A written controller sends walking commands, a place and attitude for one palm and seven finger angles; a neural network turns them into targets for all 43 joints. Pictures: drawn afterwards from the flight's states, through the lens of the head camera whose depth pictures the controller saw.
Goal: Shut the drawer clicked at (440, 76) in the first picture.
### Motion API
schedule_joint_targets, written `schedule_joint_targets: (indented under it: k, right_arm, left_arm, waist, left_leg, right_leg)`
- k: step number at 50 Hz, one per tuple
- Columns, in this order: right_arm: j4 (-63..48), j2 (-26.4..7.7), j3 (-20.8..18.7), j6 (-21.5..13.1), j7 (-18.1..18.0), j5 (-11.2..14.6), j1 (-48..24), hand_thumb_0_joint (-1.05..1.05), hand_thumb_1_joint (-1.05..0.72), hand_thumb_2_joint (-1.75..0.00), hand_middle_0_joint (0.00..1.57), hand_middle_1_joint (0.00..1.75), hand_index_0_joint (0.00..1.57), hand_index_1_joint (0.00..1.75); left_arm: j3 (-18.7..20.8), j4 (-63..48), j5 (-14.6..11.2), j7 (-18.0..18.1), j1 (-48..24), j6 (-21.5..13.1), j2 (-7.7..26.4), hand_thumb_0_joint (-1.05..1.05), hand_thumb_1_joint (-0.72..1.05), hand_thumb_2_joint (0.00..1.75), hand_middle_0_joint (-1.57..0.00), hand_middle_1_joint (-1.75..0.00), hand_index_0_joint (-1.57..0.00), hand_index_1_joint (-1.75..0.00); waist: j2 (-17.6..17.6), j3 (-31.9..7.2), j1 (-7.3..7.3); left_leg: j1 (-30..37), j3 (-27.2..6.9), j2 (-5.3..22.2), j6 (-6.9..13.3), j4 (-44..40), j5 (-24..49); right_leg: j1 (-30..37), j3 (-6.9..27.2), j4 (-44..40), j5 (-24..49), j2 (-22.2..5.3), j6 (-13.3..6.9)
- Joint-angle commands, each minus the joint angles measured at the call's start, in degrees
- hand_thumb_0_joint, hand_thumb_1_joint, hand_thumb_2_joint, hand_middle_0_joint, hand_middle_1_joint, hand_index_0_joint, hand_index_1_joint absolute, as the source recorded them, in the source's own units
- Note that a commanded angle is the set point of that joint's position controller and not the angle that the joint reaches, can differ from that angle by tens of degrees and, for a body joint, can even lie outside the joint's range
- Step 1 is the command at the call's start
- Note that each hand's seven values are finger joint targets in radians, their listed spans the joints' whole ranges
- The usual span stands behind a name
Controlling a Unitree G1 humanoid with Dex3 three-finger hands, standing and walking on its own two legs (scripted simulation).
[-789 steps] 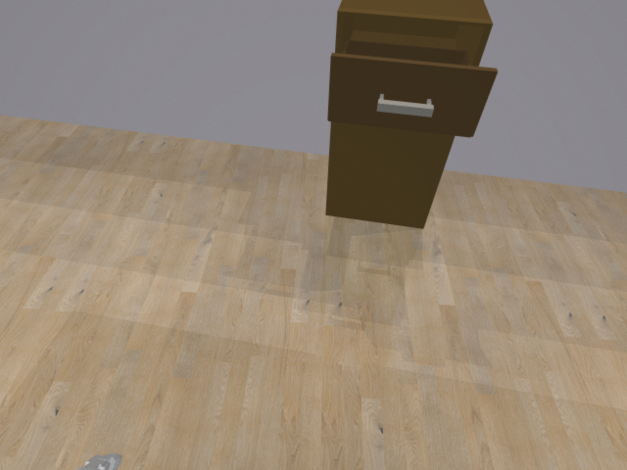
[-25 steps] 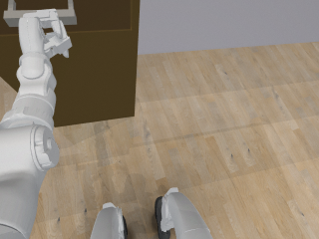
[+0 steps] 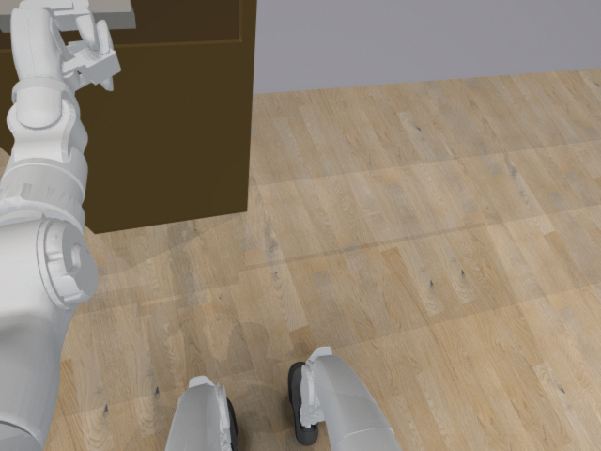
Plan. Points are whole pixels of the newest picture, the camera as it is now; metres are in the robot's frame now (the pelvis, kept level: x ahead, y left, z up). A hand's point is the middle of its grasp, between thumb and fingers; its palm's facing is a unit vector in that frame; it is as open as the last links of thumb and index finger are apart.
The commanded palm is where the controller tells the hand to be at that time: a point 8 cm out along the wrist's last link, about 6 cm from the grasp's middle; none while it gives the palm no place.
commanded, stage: pull the fist back off the drawer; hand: left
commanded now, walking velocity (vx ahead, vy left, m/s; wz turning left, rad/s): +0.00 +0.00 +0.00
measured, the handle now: (67, 1) +0.65 +0.18 +0.09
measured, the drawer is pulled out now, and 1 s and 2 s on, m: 0.00 0.00 0.00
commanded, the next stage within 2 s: draw the hand back to the body in 0.40 s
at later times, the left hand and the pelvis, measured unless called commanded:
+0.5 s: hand (119, 56) +0.57 +0.13 +0.09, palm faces +0.07 -1.00 -0.04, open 3.2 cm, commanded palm +0.53 +0.17 +0.09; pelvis +0.05 +0.00 +0.03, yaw -1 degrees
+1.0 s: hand (30, 128) +0.43 +0.17 +0.16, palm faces +0.07 -1.00 -0.04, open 3.3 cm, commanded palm +0.38 +0.22 +0.17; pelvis +0.08 -0.01 +0.07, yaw +0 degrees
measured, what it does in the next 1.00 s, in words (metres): rises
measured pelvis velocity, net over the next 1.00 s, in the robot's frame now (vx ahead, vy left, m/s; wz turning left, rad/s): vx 0.08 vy -0.01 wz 0.00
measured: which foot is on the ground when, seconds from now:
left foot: down 0.00-1.00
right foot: down 0.00-1.00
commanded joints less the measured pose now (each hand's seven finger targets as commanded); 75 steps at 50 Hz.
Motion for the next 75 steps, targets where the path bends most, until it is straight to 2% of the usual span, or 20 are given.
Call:
schedule_joint_targets:
  k: [1,12,15,22,25,27,28,29,32,35,39,42,45,50,51,53,55,57,67,75]
  right_arm:
    - [-1.6,-11.8,-4.2,0.3,0.0,-0.2,13.0,0.0,-0.9,-0.9,0.2,0.3,0.2,0.3]
    - [-3.3,-10.8,-5.3,2.9,1.4,0.1,12.0,0.0,-0.9,-0.9,0.2,0.3,0.2,0.3]
    - [-4.0,-10.3,-5.8,3.7,1.6,0.2,11.3,0.0,-0.9,-0.9,0.2,0.3,0.2,0.3]
    - [-4.2,-9.1,-6.7,5.3,1.7,0.9,10.8,0.0,-0.9,-0.9,0.2,0.3,0.2,0.3]
    - [-4.0,-8.9,-6.9,5.9,1.5,1.2,10.3,0.0,-0.9,-0.9,0.2,0.3,0.2,0.3]
    - [-6.4,-8.9,-7.3,6.1,1.5,1.6,9.8,0.0,-0.9,-0.9,0.2,0.3,0.2,0.3]
    - [-7.8,-8.3,-7.5,6.0,1.7,2.0,9.1,0.0,-0.9,-0.9,0.2,0.3,0.2,0.3]
    - [-8.4,-7.7,-7.7,5.8,1.9,2.5,8.3,0.0,-0.9,-0.9,0.2,0.3,0.2,0.3]
    - [-9.1,-7.1,-7.8,5.0,1.8,4.2,6.6,0.0,-0.9,-0.9,0.2,0.3,0.2,0.3]
    - [-9.5,-7.2,-8.0,4.1,1.0,5.2,3.8,0.0,-0.9,-0.9,0.2,0.3,0.2,0.3]
    - [-9.2,-6.5,-7.8,2.2,-0.2,5.6,0.8,0.0,-0.9,-0.9,0.2,0.3,0.2,0.3]
    - [-9.4,-5.9,-7.6,0.6,-0.7,5.8,-1.5,0.0,-0.9,-0.9,0.2,0.3,0.2,0.3]
    - [-10.1,-6.1,-7.0,-0.7,-1.3,6.5,-4.9,0.0,-0.9,-0.9,0.2,0.3,0.2,0.3]
    - [-12.5,-6.0,-6.1,-2.7,-2.3,6.9,-9.9,0.0,-0.9,-0.9,0.2,0.3,0.2,0.3]
    - [-13.0,-5.6,-6.6,-1.4,-3.3,6.8,-13.2,0.0,-0.9,-0.9,0.2,0.3,0.2,0.3]
    - [-13.8,-4.6,-5.5,-1.2,-4.3,6.7,-15.7,0.0,-0.9,-0.9,0.2,0.3,0.2,0.3]
    - [-13.4,-4.5,-4.9,-1.1,-5.0,6.4,-16.8,0.0,-0.9,-0.9,0.2,0.3,0.2,0.3]
    - [-12.9,-4.4,-4.4,-1.0,-5.7,6.1,-17.8,0.0,-0.9,-0.9,0.2,0.3,0.2,0.3]
    - [-11.8,-3.6,-3.8,-4.0,-5.7,4.6,-19.8,0.0,-0.9,-0.9,0.2,0.3,0.2,0.3]
    - [-11.6,-3.3,-4.6,-5.9,-5.1,4.0,-20.2,0.0,-0.9,-0.9,0.2,0.3,0.2,0.3]
  left_arm:
    - [1.2,-15.7,-1.5,1.8,-35.2,-3.1,9.8,0.0,0.9,0.9,-1.4,-1.6,-1.4,-1.6]
    - [0.4,-22.1,-2.9,1.9,-20.8,-4.4,3.9,0.0,0.9,0.9,-1.4,-1.6,-1.4,-1.6]
    - [1.7,-23.8,-3.7,2.5,-14.2,-4.9,3.3,0.0,0.9,0.9,-1.4,-1.6,-1.4,-1.6]
    - [0.3,-27.2,-4.1,2.5,-6.8,-6.7,-0.5,0.0,0.9,0.9,-1.4,-1.6,-1.4,-1.6]
    - [0.8,-25.1,-4.5,2.2,-4.9,-6.4,-0.6,0.0,0.9,0.9,-1.4,-1.6,-1.4,-1.6]
    - [3.9,-34.7,-5.1,1.7,1.8,-7.3,3.0,0.0,0.9,0.9,-1.4,-1.6,-1.4,-1.6]
    - [2.5,-40.9,-5.9,1.1,5.8,-7.4,1.2,0.0,0.9,0.9,-1.4,-1.6,-1.4,-1.6]
    - [0.9,-44.2,-7.0,0.5,11.3,-6.8,-1.3,0.0,0.9,0.9,-1.4,-1.6,-1.4,-1.6]
    - [-2.1,-48.4,-10.4,-1.0,23.5,-3.0,-6.5,0.0,0.9,0.9,-1.4,-1.6,-1.4,-1.6]
    - [-2.5,-56.5,-11.8,-1.1,26.0,-0.6,-6.5,0.0,0.9,0.9,-1.4,-1.6,-1.4,-1.6]
    - [-4.3,-63.1,-12.7,-1.2,32.3,0.3,-8.4,0.0,0.9,0.9,-1.4,-1.6,-1.4,-1.6]
    - [-5.9,-68.2,-13.2,-2.9,35.9,1.0,-9.6,0.0,0.9,0.9,-1.4,-1.6,-1.4,-1.6]
    - [-7.2,-68.3,-14.4,-4.8,41.1,3.6,-11.4,0.0,0.9,0.9,-1.4,-1.6,-1.4,-1.6]
    - [-5.8,-74.4,-15.8,-6.3,45.8,7.3,-10.1,0.0,0.9,0.9,-1.4,-1.6,-1.4,-1.6]
    - [-7.2,-79.1,-9.6,-1.6,48.9,8.9,-3.1,0.0,0.9,0.9,-1.4,-1.6,-1.4,-1.6]
    - [-10.2,-82.7,-8.4,2.2,52.3,11.7,-7.6,0.0,0.9,0.9,-1.4,-1.6,-1.4,-1.6]
    - [-9.6,-84.9,-7.6,4.4,54.8,13.4,-7.1,0.0,0.9,0.9,-1.4,-1.6,-1.4,-1.6]
    - [-9.3,-85.2,-7.2,5.3,56.6,14.9,-7.1,0.0,0.9,0.9,-1.4,-1.6,-1.4,-1.6]
    - [-7.5,-99.3,-6.3,6.7,70.3,15.8,-7.3,0.0,0.9,0.9,-1.4,-1.6,-1.4,-1.6]
    - [-1.5,-109.0,-6.3,7.2,83.0,14.8,-4.8,0.0,0.9,0.9,-1.4,-1.6,-1.4,-1.6]
  waist:
    - [11.8,-30.5,-3.58]
    - [10.8,-31.9,1.25]
    - [7.1,-31.2,3.01]
    - [5.9,-30.3,4.17]
    - [1.6,-27.1,4.03]
    - [6.8,-35.3,8.34]
    - [9.2,-39.5,9.66]
    - [8.6,-39.7,10.27]
    - [0.5,-32.1,10.59]
    - [0.6,-27.9,10.78]
    - [0.1,-23.3,11.14]
    - [4.1,-23.0,11.88]
    - [0.3,-16.9,12.21]
    - [-1.2,-15.2,14.13]
    - [-1.2,-15.3,16.2]
    - [0.2,-9.8,15.81]
    - [-0.5,-7.7,16.25]
    - [-2.7,-4.1,16.22]
    - [1.7,-1.1,17.81]
    - [0.5,0.7,18.93]
  left_leg:
    - [23.9,-7.5,-0.6,-0.9,-11.1,5.8]
    - [31.2,-6.4,-0.2,-2.0,-12.9,15.5]
    - [30.1,-4.7,-0.4,-1.7,-13.2,18.4]
    - [32.9,-2.9,-0.5,-1.9,-13.3,28.4]
    - [28.2,-1.7,-0.9,-1.3,-13.6,25.8]
    - [35.0,-1.3,-1.1,-1.9,-14.9,33.8]
    - [39.3,-1.2,-0.9,-2.2,-15.3,39.5]
    - [41.7,-1.3,-0.5,-2.5,-15.9,43.5]
    - [37.3,0.2,-0.2,-1.3,-19.3,42.1]
    - [38.4,1.0,-0.7,-1.0,-22.1,35.7]
    - [41.2,1.2,-0.8,-1.1,-24.4,36.2]
    - [46.0,1.0,-0.8,-1.4,-25.6,38.9]
    - [44.6,1.0,-1.0,-1.5,-27.9,32.9]
    - [45.8,0.6,-1.7,-1.3,-31.2,26.8]
    - [48.8,1.1,-1.9,-0.7,-34.0,25.5]
    - [50.8,1.0,-1.7,-0.8,-37.1,23.3]
    - [52.9,0.8,-1.4,-0.8,-39.3,22.8]
    - [54.1,0.7,-1.4,-0.5,-41.4,21.4]
    - [61.7,0.1,-1.4,-0.9,-47.6,24.9]
    - [61.7,0.3,-1.2,-0.8,-47.9,25.6]
  right_leg:
    - [12.0,4.1,-7.1,-1.1,3.1,-0.4]
    - [16.7,3.2,-7.9,4.4,3.6,-0.8]
    - [21.4,3.6,-8.7,7.1,3.8,-0.7]
    - [25.8,3.9,-8.7,16.8,3.9,-0.5]
    - [29.0,4.7,-9.2,18.4,3.8,-0.2]
    - [34.7,5.1,-9.2,23.8,3.7,-0.7]
    - [37.1,5.2,-9.5,27.3,3.7,-0.7]
    - [38.3,5.0,-10.5,29.4,3.8,-0.7]
    - [44.9,5.1,-13.5,34.5,3.5,-0.4]
    - [47.1,5.0,-16.0,31.8,3.7,-0.1]
    - [49.2,4.8,-18.0,32.7,3.2,0.1]
    - [49.8,4.6,-19.0,32.6,2.8,-0.2]
    - [50.0,3.9,-21.0,29.3,2.6,-0.1]
    - [53.8,3.8,-23.3,25.3,2.0,-0.4]
    - [56.8,6.1,-26.0,22.2,0.5,-0.9]
    - [56.8,5.7,-29.1,19.3,0.4,-0.8]
    - [58.2,5.4,-31.2,18.1,0.5,-0.9]
    - [58.7,5.5,-33.6,16.5,0.9,-0.7]
    - [65.0,4.9,-39.4,17.4,1.2,-1.0]
    - [66.5,5.0,-40.2,17.8,1.1,-0.8]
